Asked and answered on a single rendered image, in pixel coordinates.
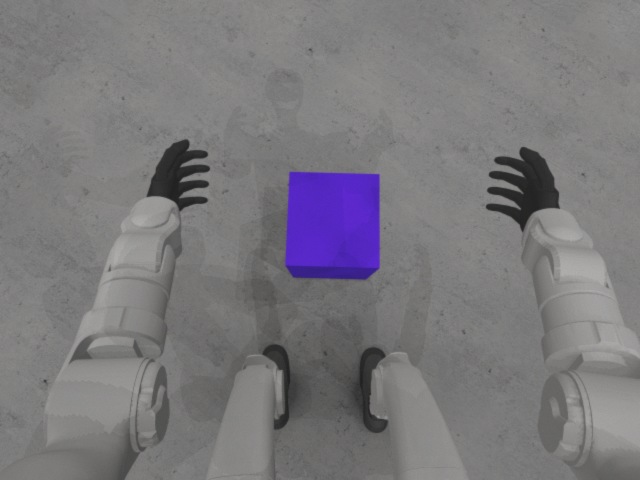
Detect left robot hand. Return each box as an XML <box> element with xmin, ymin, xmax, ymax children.
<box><xmin>147</xmin><ymin>139</ymin><xmax>210</xmax><ymax>211</ymax></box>

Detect right robot upper arm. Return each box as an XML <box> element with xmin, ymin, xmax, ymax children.
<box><xmin>537</xmin><ymin>370</ymin><xmax>640</xmax><ymax>480</ymax></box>

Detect right robot thigh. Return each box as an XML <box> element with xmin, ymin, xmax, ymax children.
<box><xmin>372</xmin><ymin>362</ymin><xmax>469</xmax><ymax>480</ymax></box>

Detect left robot upper arm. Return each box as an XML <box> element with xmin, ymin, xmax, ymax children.
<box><xmin>0</xmin><ymin>357</ymin><xmax>170</xmax><ymax>480</ymax></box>

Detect carton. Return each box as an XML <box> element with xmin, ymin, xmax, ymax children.
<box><xmin>285</xmin><ymin>172</ymin><xmax>380</xmax><ymax>280</ymax></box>

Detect right robot hand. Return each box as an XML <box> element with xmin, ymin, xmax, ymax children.
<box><xmin>486</xmin><ymin>147</ymin><xmax>560</xmax><ymax>232</ymax></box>

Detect left robot shin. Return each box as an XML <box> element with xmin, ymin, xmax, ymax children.
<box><xmin>234</xmin><ymin>355</ymin><xmax>282</xmax><ymax>418</ymax></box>

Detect robot left forearm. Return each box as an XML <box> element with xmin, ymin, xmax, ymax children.
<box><xmin>43</xmin><ymin>196</ymin><xmax>182</xmax><ymax>444</ymax></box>

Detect robot right forearm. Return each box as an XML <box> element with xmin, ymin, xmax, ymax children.
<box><xmin>521</xmin><ymin>208</ymin><xmax>640</xmax><ymax>379</ymax></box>

